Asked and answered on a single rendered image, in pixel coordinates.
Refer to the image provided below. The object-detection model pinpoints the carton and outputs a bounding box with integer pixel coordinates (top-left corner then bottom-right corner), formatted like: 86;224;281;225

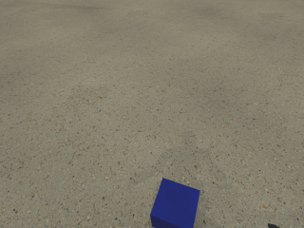
150;178;200;228

